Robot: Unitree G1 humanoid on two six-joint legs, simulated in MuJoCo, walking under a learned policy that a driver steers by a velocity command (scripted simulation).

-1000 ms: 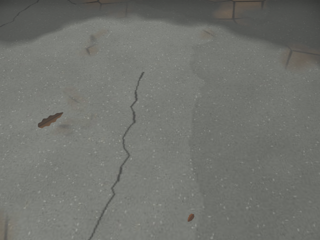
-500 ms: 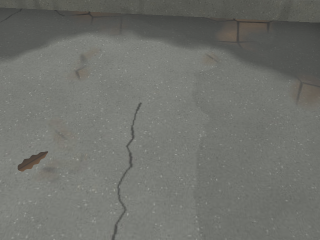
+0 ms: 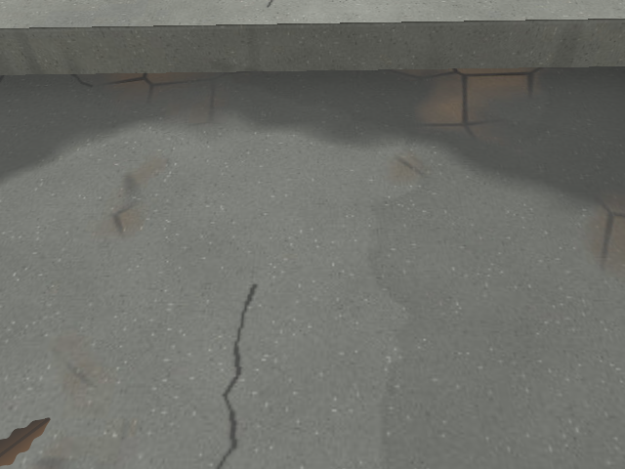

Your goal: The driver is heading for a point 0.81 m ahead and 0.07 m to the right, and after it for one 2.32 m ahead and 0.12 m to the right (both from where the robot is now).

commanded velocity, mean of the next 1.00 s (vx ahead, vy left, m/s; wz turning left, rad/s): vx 0.32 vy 0.00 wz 0.00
